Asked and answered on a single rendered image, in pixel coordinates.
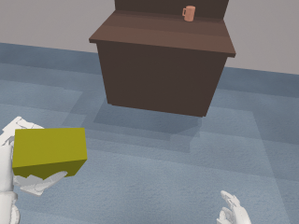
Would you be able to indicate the right robot hand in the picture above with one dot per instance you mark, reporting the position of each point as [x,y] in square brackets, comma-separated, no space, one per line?
[238,215]

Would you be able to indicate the sponge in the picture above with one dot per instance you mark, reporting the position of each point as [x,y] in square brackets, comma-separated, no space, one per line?
[48,151]

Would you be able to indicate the left robot forearm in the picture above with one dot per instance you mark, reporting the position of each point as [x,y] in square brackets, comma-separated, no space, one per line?
[9,213]

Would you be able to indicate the left robot hand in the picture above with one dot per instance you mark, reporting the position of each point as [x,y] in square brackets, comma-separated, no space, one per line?
[33,185]

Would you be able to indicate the table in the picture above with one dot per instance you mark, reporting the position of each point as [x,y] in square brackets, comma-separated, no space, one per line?
[152,59]

